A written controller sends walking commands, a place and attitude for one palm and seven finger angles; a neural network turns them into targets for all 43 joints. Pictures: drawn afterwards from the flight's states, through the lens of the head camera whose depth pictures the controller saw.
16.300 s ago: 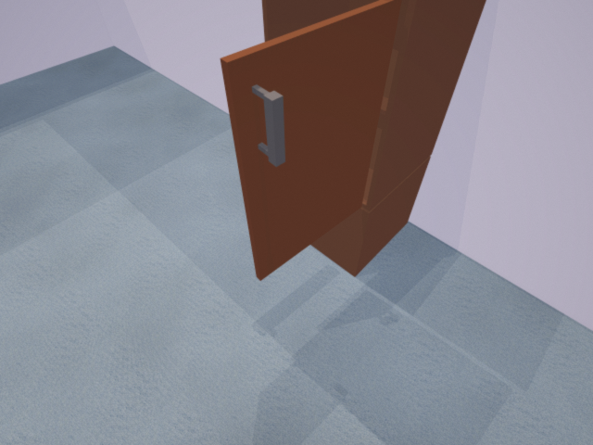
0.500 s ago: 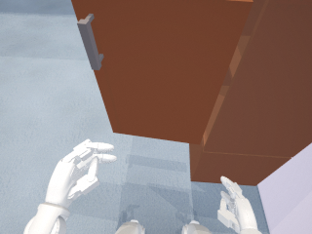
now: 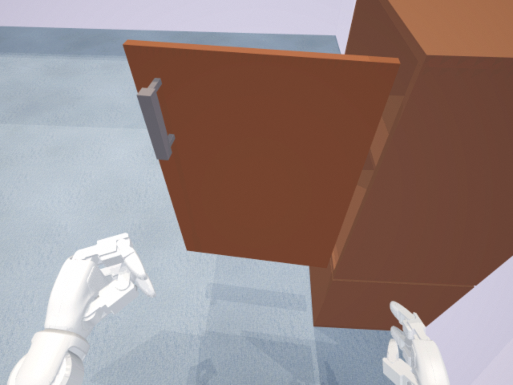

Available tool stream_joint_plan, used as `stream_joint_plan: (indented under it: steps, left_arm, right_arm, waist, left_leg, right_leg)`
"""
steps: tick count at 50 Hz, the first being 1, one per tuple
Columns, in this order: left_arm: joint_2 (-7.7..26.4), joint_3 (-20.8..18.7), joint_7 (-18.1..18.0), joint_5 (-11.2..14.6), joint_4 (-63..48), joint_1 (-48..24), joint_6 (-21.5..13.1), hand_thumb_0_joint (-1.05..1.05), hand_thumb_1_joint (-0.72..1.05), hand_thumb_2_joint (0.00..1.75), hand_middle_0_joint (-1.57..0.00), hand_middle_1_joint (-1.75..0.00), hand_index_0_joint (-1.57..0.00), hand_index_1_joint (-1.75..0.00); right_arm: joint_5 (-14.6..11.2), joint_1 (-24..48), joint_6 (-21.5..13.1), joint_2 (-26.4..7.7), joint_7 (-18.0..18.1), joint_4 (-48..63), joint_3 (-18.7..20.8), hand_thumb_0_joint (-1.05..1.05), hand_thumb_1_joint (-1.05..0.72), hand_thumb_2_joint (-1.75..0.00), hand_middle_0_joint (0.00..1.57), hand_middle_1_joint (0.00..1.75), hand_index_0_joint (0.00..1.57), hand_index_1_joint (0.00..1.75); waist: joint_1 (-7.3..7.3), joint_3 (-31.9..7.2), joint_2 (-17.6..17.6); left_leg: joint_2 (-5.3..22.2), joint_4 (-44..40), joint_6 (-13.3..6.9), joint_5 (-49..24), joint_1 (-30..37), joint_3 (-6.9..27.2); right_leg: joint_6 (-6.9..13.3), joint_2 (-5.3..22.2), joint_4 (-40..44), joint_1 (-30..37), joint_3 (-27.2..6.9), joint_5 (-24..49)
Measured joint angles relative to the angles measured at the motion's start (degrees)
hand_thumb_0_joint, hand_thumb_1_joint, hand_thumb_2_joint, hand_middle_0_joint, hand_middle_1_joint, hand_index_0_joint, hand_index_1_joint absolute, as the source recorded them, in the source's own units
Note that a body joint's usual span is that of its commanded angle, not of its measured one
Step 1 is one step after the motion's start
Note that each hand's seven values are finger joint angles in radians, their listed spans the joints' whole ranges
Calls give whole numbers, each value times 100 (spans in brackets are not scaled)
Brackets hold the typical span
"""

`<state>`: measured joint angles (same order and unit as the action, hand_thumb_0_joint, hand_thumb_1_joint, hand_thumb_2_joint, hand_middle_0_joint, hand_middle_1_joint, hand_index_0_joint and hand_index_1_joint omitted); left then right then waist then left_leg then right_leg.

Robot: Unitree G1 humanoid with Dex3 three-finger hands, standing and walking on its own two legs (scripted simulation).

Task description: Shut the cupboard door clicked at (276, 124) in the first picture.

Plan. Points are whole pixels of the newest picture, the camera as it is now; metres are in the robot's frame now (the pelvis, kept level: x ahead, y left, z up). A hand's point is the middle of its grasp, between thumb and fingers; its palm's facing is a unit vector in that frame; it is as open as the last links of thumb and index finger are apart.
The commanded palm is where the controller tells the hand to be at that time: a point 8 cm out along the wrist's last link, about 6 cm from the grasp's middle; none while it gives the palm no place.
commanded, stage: raise the hand and make a fist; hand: left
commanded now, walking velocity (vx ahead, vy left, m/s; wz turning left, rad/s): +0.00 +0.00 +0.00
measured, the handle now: (160, 120) +0.49 +0.21 +0.16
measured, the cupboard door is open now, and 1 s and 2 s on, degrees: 85 85 85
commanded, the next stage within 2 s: bring the fist close to the handle in 0.76 s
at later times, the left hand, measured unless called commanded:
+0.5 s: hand (115, 246) +0.23 +0.19 +0.17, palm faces -0.01 -1.00 -0.07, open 3.1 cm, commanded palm +0.20 +0.23 +0.17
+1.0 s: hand (125, 255) +0.23 +0.18 +0.16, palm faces +0.01 -1.00 -0.08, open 3.1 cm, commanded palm +0.22 +0.22 +0.17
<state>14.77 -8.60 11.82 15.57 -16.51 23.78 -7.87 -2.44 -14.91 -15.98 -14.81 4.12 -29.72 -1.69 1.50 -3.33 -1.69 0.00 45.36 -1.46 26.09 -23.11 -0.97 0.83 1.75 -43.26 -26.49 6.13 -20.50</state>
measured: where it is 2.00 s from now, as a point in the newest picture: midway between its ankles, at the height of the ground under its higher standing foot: outside the picture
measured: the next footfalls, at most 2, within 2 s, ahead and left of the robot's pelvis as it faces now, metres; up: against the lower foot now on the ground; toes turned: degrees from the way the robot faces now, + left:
none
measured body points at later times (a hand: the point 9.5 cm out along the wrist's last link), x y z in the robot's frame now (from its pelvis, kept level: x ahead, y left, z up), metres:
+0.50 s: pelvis +0.00 -0.01 +0.02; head -0.02 -0.03 +0.47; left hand +0.23 +0.24 +0.17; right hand +0.19 -0.22 -0.05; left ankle -0.03 +0.10 -0.71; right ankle +0.02 -0.11 -0.71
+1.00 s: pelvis -0.02 -0.02 +0.02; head -0.04 -0.04 +0.47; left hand +0.22 +0.23 +0.17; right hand +0.17 -0.24 -0.05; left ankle -0.03 +0.10 -0.71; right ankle +0.02 -0.11 -0.71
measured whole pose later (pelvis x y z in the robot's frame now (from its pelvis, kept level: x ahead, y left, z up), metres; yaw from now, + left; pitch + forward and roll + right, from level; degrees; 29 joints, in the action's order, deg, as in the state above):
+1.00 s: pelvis -0.02 -0.02 +0.02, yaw +0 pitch -3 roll +0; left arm 16.8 -12.6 14.1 16.8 -10.7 9.5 4.8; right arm -3.4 -13.3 -15.8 -14.2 5.6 -35.9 -4.1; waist 2.9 0.0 -3.3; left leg 0.5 32.0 -0.1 18.6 -10.0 -0.5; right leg 2.2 0.6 -31.1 -13.8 6.6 -14.2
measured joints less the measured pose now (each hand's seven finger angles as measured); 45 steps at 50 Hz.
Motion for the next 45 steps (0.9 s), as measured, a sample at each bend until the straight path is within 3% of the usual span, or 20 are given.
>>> stream_joint_plan:
  steps: [13,24,29,36,45]
  left_arm:
    - [127,-309,310,147,34,-718,904,1,90,90,-127,-147,-127,-147]
    - [242,-589,437,279,218,-1245,1458,1,90,90,-130,-150,-130,-150]
    - [164,-534,364,233,181,-1085,1515,1,90,90,-130,-150,-130,-150]
    - [135,-430,214,121,120,-1010,1310,1,90,90,-130,-150,-130,-150]
    - [156,-425,240,145,226,-1044,1289,1,90,90,-130,-150,-130,-150]
  right_arm:
    - [-23,169,95,186,30,-209,-333,1,-90,-90,20,30,20,30]
    - [-98,130,216,71,79,-449,-302,1,-90,-90,20,30,20,30]
    - [-102,121,219,22,69,-420,-228,1,-90,-90,20,30,20,30]
    - [-86,96,139,17,89,-458,-196,1,-90,-90,20,30,20,30]
    - [-98,131,41,60,97,-526,-230,1,-90,-90,20,30,20,30]
  waist:
    - [195,106,-130]
    - [147,205,-151]
    - [111,239,-128]
    - [134,301,-87]
    - [127,306,-155]
  left_leg:
    - [-13,-788,21,-321,823,42]
    - [-13,-1270,54,-597,1245,4]
    - [7,-1324,70,-649,1289,-33]
    - [28,-1353,102,-701,1346,-14]
    - [51,-1370,126,-744,1343,6]
  right_leg:
    - [6,-30,754,832,44,277]
    - [40,-55,1146,1199,9,507]
    - [60,-79,1179,1218,-27,559]
    - [97,-100,1209,1281,-7,601]
    - [123,-123,1247,1292,15,646]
